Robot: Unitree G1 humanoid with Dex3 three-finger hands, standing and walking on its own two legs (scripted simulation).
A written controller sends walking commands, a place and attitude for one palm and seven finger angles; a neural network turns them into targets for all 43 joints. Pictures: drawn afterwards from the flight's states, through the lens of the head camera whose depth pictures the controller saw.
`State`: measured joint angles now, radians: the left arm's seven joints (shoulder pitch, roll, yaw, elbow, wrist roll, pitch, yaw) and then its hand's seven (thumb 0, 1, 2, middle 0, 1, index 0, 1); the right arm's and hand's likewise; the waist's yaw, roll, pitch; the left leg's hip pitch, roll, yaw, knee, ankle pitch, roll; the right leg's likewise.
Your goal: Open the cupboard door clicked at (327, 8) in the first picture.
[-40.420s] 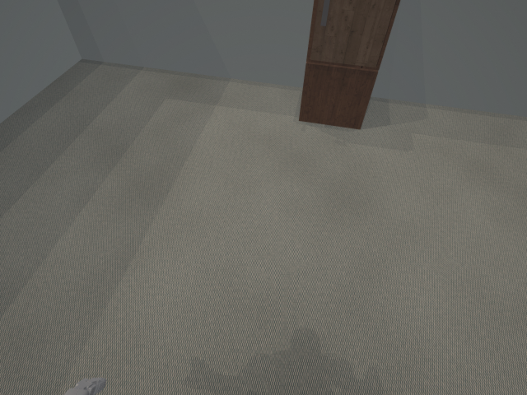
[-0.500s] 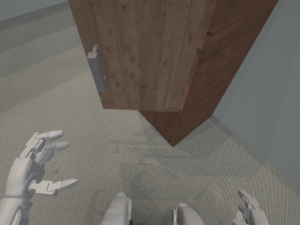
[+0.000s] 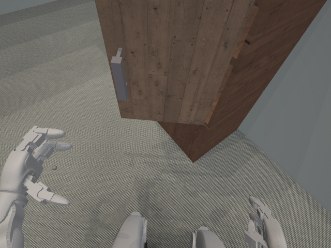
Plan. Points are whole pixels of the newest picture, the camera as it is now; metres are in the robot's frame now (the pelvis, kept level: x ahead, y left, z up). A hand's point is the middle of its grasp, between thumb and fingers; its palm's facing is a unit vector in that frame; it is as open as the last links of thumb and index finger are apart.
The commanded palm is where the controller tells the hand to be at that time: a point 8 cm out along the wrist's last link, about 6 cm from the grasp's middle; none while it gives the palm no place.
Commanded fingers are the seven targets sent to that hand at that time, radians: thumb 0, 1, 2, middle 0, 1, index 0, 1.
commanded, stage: raise the hand with hooked fingers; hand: left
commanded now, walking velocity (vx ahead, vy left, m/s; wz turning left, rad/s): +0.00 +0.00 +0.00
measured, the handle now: (121, 75) +0.57 +0.18 +0.03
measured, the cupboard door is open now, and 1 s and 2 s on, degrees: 49 49 49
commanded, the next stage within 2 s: move the hooked fingers beside the handle in 0.62 s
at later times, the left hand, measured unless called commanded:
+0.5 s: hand (63, 156) +0.29 +0.25 +0.04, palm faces +0.01 -1.00 -0.05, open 14.0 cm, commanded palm +0.27 +0.30 +0.05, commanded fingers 0.00 -0.50 0.30 -0.30 -1.20 -0.30 -1.20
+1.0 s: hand (67, 143) +0.32 +0.25 +0.05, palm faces +0.00 -1.00 -0.03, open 14.0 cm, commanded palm +0.31 +0.30 +0.05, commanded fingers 0.00 -0.50 0.30 -0.30 -1.20 -0.30 -1.20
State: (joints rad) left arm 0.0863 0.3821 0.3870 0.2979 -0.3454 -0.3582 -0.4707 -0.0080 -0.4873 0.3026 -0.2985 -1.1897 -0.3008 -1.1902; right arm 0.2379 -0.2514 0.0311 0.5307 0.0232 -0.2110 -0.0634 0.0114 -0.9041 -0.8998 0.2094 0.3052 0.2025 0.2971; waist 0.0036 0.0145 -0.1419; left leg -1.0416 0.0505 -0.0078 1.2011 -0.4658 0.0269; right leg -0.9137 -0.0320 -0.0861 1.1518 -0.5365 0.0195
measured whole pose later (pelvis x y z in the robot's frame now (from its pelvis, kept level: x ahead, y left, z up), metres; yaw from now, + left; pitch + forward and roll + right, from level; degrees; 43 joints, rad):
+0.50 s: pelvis +0.01 -0.01 +0.00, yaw -1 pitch +18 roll -3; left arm 0.03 0.40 0.43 0.38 -0.37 -0.37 -0.50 -0.01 -0.50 0.30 -0.30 -1.20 -0.30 -1.20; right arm 0.27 -0.27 0.01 0.54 0.03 -0.18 -0.06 0.01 -0.91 -0.90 0.21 0.30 0.20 0.30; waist -0.02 0.02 -0.15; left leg -1.05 0.07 0.00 1.19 -0.47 0.01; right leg -0.93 -0.01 -0.08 1.16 -0.55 0.00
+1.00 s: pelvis +0.00 -0.02 -0.01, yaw -1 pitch +19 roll -3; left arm -0.15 0.44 0.45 0.54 -0.35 -0.37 -0.54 -0.01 -0.50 0.30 -0.30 -1.20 -0.30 -1.20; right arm 0.25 -0.28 0.02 0.57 0.03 -0.16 -0.08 0.01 -0.91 -0.90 0.21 0.30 0.20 0.30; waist -0.02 0.02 -0.15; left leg -1.07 0.08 -0.02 1.23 -0.48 0.00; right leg -0.96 -0.01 -0.09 1.20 -0.56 -0.01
